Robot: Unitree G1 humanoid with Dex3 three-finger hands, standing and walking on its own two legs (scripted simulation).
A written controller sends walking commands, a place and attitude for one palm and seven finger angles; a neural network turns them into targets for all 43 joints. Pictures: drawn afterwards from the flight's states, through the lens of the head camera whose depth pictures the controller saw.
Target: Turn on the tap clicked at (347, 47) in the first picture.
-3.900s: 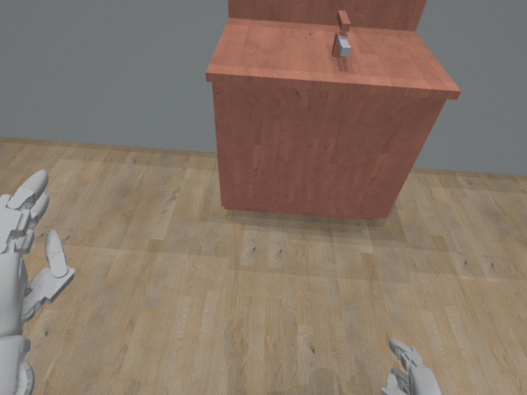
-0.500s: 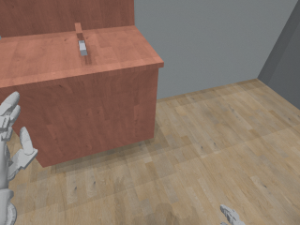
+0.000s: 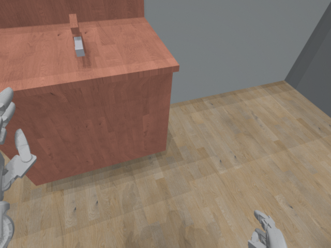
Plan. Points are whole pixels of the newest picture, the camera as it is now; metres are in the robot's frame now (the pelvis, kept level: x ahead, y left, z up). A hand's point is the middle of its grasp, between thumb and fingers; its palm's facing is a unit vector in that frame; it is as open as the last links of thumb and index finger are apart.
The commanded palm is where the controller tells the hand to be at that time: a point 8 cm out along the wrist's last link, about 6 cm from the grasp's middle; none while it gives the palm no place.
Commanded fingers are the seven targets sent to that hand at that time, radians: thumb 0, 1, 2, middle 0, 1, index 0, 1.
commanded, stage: take the last steps up to it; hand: left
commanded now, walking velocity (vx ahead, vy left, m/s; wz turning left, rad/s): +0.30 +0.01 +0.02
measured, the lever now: (79, 51) +0.74 +0.36 +0.09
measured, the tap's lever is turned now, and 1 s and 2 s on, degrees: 0 0 0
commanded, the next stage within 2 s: come to a stop and stand still in 1.10 s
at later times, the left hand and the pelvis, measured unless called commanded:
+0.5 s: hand (86, 110) +0.33 +0.19 +0.19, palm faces +0.39 -0.80 -0.45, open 7.4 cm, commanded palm +0.27 +0.24 +0.19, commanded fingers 0.00 0.90 0.90 -0.20 -0.30 -0.20 -0.30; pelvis +0.12 -0.05 +0.01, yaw +1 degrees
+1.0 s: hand (104, 77) +0.45 +0.18 +0.18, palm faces +0.46 -0.77 -0.44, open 7.4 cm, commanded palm +0.40 +0.22 +0.19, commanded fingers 0.00 0.90 0.90 -0.20 -0.30 -0.20 -0.30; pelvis +0.25 -0.07 +0.00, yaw +2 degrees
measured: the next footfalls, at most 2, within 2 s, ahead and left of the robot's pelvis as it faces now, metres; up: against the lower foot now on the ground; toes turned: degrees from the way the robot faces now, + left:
right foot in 0.24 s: +0.14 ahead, -0.14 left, +0.00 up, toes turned -9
left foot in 0.60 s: +0.23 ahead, +0.10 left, +0.00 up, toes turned +10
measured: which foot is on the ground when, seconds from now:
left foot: down 0.00-0.24, up 0.26-0.58, down 0.60-0.86, up 0.88-1.00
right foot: up 0.00-0.22, down 0.24-0.60, up 0.62-0.84, down 0.86-1.00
